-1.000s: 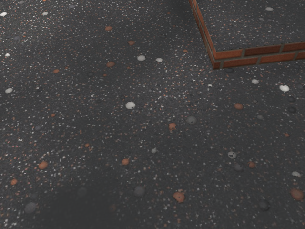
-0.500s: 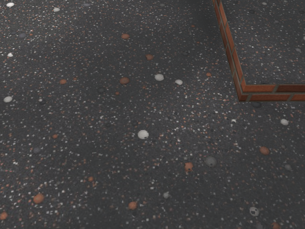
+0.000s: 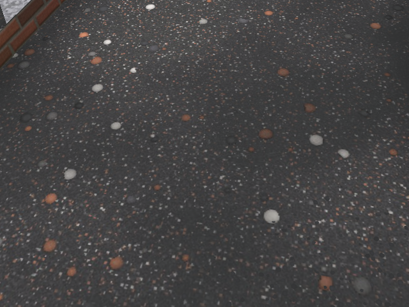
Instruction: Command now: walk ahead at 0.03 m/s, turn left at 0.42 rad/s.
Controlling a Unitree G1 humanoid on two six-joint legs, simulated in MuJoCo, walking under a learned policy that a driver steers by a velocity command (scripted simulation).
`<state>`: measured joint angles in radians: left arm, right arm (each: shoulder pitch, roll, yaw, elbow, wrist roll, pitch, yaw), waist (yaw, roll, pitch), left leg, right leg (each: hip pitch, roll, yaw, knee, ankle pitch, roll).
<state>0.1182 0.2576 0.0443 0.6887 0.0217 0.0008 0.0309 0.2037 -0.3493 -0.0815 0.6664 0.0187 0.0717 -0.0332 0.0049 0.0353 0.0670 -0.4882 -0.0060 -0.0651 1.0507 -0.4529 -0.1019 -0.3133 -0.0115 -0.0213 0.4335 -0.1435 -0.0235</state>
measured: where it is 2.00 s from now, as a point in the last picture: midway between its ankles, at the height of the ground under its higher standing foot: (298, 242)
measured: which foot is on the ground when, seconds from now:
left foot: up 0.00-0.14, down 0.16-1.00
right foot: down 0.00-0.18, up 0.20-0.44, down 0.46-0.72, up 0.74-1.00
